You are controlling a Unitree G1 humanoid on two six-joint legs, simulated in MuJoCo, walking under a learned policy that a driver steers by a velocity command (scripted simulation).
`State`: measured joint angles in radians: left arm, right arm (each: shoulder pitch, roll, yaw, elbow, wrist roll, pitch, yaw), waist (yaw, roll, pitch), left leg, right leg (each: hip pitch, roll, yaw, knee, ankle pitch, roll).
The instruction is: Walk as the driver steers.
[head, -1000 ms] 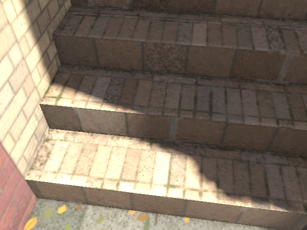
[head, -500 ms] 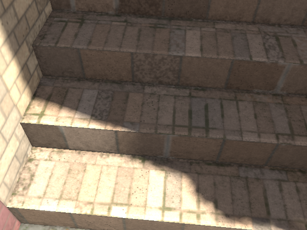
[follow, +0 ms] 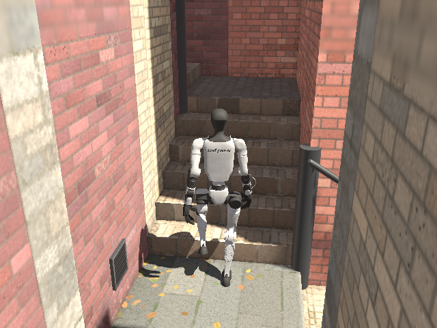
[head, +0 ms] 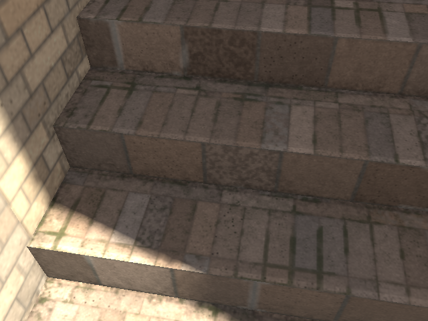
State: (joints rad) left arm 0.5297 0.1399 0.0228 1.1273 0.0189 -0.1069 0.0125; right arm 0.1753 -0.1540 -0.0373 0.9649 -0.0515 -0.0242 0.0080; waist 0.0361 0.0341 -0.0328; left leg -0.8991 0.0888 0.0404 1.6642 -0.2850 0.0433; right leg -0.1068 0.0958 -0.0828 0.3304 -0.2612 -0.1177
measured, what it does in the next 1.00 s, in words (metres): climbs, turning right: left foot 0.17 m higher, then right foot 0.17 m higher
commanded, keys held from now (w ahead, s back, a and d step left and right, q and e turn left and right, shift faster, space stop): w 0.22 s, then w+e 0.78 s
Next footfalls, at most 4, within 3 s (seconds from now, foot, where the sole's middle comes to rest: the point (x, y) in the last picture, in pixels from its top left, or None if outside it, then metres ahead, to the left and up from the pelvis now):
0.26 left None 0.38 0.14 -0.61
0.82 right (250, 235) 0.63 -0.03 -0.44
1.28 left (232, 102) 0.97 0.02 -0.27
1.86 right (404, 24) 1.10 -0.45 -0.10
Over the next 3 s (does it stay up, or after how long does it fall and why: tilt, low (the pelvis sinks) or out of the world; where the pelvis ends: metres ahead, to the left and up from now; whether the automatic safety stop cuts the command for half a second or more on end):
stays up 1.60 -0.42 0.90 its command is cut before an obstacle after 1.9 s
